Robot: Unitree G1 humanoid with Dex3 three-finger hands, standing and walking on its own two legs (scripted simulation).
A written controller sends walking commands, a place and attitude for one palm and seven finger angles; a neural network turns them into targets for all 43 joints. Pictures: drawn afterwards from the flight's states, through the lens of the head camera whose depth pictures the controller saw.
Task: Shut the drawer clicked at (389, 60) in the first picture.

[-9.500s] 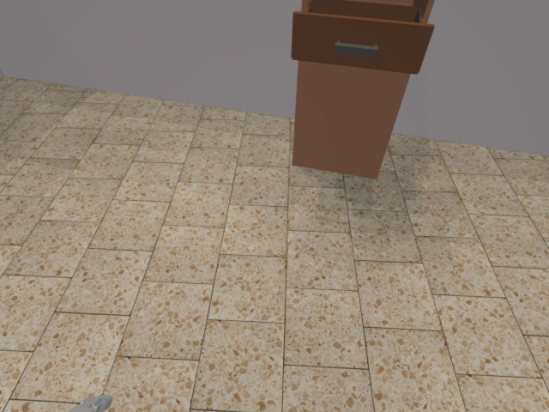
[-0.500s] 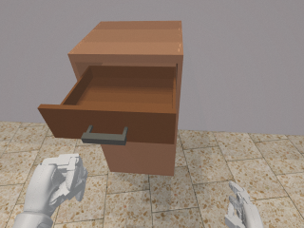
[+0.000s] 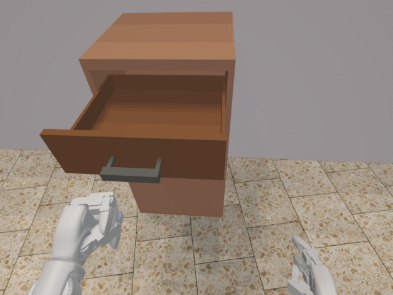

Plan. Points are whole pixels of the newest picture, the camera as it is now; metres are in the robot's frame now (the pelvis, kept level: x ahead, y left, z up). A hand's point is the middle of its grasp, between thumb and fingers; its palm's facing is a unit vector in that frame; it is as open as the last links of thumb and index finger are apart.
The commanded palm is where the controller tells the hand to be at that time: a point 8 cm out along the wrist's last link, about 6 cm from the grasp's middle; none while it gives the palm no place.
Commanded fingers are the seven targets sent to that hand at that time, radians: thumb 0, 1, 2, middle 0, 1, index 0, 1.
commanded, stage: bring the fist close to the handle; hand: left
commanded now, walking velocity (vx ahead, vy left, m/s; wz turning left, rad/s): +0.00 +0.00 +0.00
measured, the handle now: (133, 168) +0.37 +0.19 +0.06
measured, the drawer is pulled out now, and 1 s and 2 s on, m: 0.30 0.30 0.24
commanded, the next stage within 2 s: push the drawer shut in 1.04 s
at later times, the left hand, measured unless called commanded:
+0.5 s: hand (133, 219) +0.24 +0.15 +0.07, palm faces +0.01 -1.00 -0.04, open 3.3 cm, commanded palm +0.22 +0.20 +0.07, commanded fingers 0.00 0.90 0.90 -1.40 -1.60 -1.40 -1.60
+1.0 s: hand (135, 213) +0.26 +0.15 +0.06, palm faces +0.03 -1.00 -0.05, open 3.3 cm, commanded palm +0.23 +0.21 +0.06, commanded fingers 0.00 0.90 0.90 -1.40 -1.60 -1.40 -1.60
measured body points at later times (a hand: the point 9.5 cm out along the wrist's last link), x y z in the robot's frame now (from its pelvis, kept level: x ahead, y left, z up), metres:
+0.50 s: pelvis +0.00 +0.01 -0.01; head +0.02 -0.01 +0.44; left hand +0.23 +0.20 +0.08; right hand +0.17 -0.22 -0.09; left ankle -0.01 +0.12 -0.72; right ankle +0.00 -0.09 -0.72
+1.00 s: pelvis +0.00 +0.01 -0.02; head +0.03 -0.01 +0.43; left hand +0.25 +0.21 +0.06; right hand +0.16 -0.23 -0.11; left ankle -0.01 +0.12 -0.72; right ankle +0.00 -0.09 -0.72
